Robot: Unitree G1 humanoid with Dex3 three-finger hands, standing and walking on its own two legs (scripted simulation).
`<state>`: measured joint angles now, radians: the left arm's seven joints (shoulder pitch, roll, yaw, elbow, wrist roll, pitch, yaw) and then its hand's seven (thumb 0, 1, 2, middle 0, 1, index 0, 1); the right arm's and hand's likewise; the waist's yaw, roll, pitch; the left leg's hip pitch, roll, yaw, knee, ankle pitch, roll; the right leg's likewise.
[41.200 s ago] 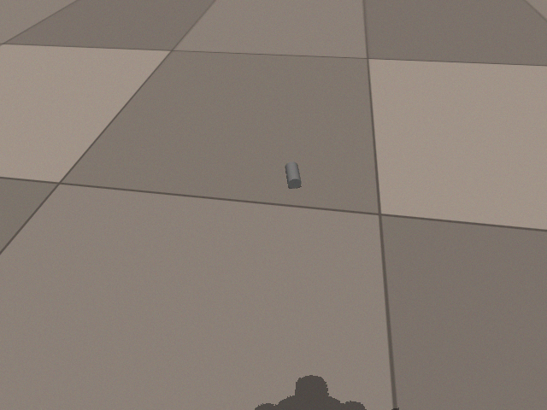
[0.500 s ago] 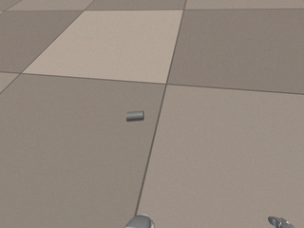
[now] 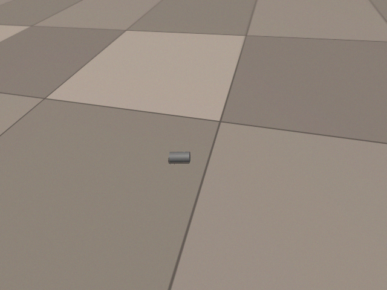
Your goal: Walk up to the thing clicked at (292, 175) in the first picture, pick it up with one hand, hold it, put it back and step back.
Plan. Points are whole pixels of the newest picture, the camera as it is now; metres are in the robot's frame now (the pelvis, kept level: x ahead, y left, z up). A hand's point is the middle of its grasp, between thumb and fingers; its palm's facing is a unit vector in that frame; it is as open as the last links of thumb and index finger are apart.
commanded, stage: step back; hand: left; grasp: from above
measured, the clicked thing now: (179, 156) +1.09 +0.20 -0.73
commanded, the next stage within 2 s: stand in 0.50 s
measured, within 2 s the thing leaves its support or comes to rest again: neither
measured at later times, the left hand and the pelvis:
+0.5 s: hand out of the picture +0.13 +0.30 -0.15, palm faces +0.02 -0.94 -0.35, open 7.4 cm; pelvis +0.04 +0.04 +0.00, yaw +0 degrees
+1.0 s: hand out of the picture +0.10 +0.28 -0.14, palm faces -0.03 -0.94 -0.33, open 7.4 cm; pelvis +0.03 +0.03 +0.02, yaw +0 degrees
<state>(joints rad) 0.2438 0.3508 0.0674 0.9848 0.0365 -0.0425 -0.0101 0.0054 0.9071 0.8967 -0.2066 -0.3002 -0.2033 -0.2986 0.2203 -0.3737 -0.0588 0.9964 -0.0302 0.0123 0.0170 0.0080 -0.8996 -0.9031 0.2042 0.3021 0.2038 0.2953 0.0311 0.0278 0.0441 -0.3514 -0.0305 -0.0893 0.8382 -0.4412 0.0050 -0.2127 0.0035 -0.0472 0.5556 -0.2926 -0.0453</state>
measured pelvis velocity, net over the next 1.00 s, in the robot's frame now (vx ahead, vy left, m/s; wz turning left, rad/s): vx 0.03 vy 0.03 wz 0.00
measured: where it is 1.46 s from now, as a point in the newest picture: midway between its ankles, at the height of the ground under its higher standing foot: outside the picture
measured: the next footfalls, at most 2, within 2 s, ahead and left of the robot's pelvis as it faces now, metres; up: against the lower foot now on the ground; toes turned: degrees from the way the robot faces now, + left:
left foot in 0.16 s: +0.10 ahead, +0.16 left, +0.00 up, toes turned +2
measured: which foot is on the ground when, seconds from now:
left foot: up 0.00-0.14, down 0.16-1.00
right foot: down 0.00-1.00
